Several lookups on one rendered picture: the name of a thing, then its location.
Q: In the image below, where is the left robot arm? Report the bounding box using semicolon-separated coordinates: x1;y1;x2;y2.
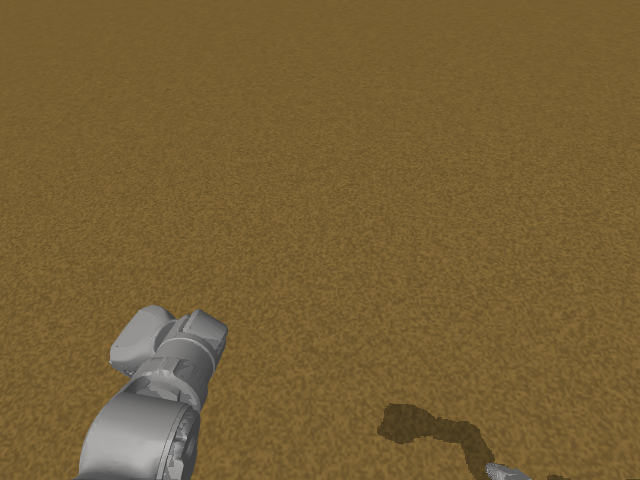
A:
72;309;228;480

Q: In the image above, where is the right robot hand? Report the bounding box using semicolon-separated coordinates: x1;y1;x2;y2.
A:
485;463;532;480

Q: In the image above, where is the left robot hand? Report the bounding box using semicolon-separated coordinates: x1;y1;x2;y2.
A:
109;305;176;378

